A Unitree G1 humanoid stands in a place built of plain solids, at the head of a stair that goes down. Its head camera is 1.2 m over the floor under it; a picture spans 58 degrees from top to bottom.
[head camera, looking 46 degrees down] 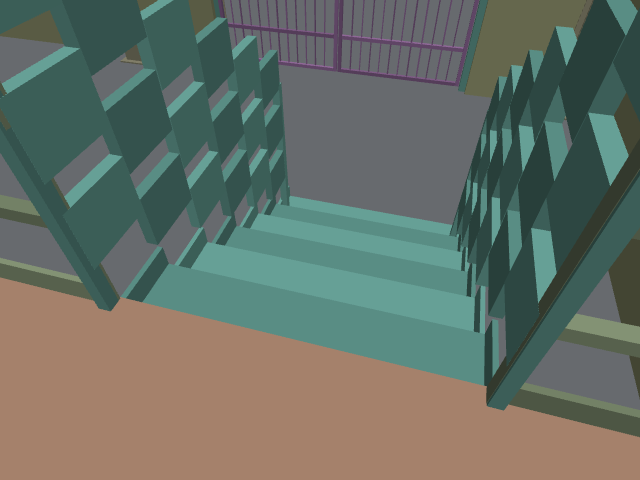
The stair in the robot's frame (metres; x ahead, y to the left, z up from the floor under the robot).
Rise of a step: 0.17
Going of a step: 0.30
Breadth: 1.32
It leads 15 degrees to the right of straight ahead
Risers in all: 7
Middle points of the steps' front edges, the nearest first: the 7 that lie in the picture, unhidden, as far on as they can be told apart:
0.73 0.10 0.00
1.02 0.02 -0.17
1.31 -0.06 -0.34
1.60 -0.14 -0.51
1.89 -0.22 -0.68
2.17 -0.30 -0.85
2.46 -0.38 -1.02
